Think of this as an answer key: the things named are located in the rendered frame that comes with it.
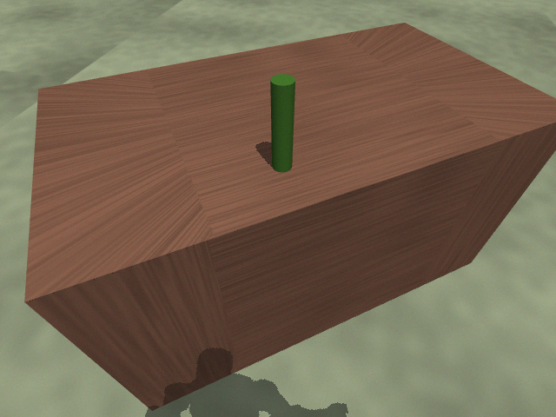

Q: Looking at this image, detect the can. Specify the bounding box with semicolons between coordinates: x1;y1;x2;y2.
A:
270;74;295;173

